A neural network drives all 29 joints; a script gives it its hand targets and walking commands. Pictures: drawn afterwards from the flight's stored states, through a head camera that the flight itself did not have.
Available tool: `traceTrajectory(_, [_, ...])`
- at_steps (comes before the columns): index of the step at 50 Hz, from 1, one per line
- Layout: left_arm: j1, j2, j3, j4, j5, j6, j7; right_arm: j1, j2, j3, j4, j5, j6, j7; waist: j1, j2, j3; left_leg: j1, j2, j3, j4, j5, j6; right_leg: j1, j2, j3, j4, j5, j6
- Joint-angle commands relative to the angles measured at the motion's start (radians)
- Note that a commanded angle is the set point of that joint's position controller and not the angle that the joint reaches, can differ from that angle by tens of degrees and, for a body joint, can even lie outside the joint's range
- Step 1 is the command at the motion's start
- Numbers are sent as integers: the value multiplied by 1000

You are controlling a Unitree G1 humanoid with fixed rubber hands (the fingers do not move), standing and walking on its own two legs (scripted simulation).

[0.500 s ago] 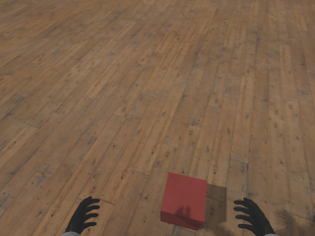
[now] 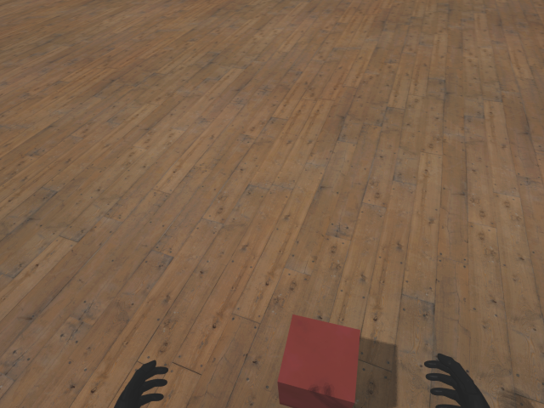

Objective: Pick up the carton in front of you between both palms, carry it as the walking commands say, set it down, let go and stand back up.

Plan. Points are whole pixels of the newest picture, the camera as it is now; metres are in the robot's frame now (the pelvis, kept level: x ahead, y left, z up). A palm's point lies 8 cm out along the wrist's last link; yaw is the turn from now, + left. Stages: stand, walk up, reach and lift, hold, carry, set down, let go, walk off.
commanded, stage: stand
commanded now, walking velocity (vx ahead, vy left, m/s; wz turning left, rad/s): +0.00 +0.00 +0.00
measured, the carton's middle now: (318, 368) +0.39 -0.10 -0.64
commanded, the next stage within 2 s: none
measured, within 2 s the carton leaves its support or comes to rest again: neither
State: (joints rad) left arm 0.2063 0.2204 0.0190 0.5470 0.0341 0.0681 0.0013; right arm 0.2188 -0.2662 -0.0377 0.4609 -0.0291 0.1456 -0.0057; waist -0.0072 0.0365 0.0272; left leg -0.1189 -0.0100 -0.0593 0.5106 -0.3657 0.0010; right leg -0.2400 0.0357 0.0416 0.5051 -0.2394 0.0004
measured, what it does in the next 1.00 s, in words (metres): stands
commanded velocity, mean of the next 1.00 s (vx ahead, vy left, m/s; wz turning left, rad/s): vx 0.00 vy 0.00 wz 0.00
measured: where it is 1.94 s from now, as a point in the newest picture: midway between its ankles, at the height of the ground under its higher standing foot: outside the picture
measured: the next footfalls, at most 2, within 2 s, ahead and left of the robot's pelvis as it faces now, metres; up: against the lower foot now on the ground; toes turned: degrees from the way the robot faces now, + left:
none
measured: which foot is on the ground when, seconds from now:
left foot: down 0.00-1.00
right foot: down 0.00-1.00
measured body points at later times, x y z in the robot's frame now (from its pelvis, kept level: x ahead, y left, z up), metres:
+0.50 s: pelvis +0.02 -0.02 +0.00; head +0.03 -0.04 +0.45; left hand +0.13 +0.28 -0.09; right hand +0.16 -0.31 -0.11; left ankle -0.06 +0.12 -0.73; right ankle +0.02 -0.12 -0.73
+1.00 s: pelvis +0.00 -0.02 +0.01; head +0.00 -0.03 +0.46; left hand +0.09 +0.30 -0.10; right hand +0.12 -0.32 -0.11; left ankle -0.06 +0.12 -0.73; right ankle +0.02 -0.12 -0.73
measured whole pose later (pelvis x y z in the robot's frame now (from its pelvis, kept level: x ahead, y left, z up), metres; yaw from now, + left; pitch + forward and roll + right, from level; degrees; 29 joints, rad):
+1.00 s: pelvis +0.00 -0.02 +0.01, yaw +2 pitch -2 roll +0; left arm 0.14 0.35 0.04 0.97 0.02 0.01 0.01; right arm 0.20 -0.39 0.01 0.89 -0.03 -0.01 -0.03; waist 0.01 0.04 0.02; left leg -0.05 0.00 -0.09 0.39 -0.30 -0.02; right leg -0.18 0.03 0.00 0.43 -0.21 -0.02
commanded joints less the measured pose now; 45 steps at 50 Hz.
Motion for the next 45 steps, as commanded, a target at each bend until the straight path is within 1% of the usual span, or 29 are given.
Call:
traceTrajectory(1, [-23, 212, 76, 6, 30, -40, 23, -40, -152, -46, 9, -22, -93, -14, 11, 1, -7, -147, 35, -40, -93, -53, -11, -21, -71, 44, -85, -83, -2])
traceTrajectory(2, [-37, 206, 74, 16, 28, -49, 21, -41, -150, -43, 25, -22, -107, -12, 9, -24, -2, -143, 37, -45, -85, -58, -5, -37, -71, 52, -94, -110, -6])
traceTrajectory(3, [-52, 204, 72, 28, 26, -56, 15, -41, -155, -42, 40, -22, -117, -8, 5, -41, -16, -127, 36, -46, -76, -26, -1, -40, -72, 57, -95, -101, -11])
traceTrajectory(6, [-60, 210, 71, 66, 19, -69, 8, -32, -169, -38, 79, -20, -136, -5, 6, -54, -46, -97, 41, -49, -56, 82, 1, -18, -82, 67, -86, -11, -22])
traceTrajectory(10, [-49, 231, 75, 112, 11, -73, 11, -12, -190, -32, 120, -15, -146, -12, 11, -57, -78, -74, 49, -53, -45, 206, -3, 36, -91, 64, -57, 151, -28])
traceTrajectory(13, [-43, 246, 75, 145, 8, -74, 16, -1, -204, -27, 151, -10, -149, -19, 12, -55, -89, -62, 55, -53, -42, 272, -7, 72, -97, 61, -44, 249, -30])
traceTrajectory(18, [-49, 265, 74, 190, 4, -73, 20, 10, -221, -18, 197, -6, -150, -27, 13, -48, -89, -49, 62, -53, -49, 324, -12, 110, -106, 63, -44, 325, -32])
traceTrajectory(23, [-62, 272, 72, 227, 1, -73, 20, 5, -231, -9, 234, -5, -154, -30, 17, -37, -80, -42, 68, -56, -65, 340, -14, 130, -110, 65, -56, 342, -33])
traceTrajectory(28, [-78, 275, 70, 260, -3, -73, 17, -7, -240, -2, 267, -3, -158, -33, 19, -29, -70, -37, 74, -60, -87, 340, -14, 142, -111, 66, -71, 332, -33])
traceTrajectory(45, [-105, 294, 57, 363, -12, -72, 8, -37, -270, 15, 366, 0, -167, -29, 20, -26, -25, -41, 90, -78, -171, 259, -3, 146, -115, 75, -132, 203, -32])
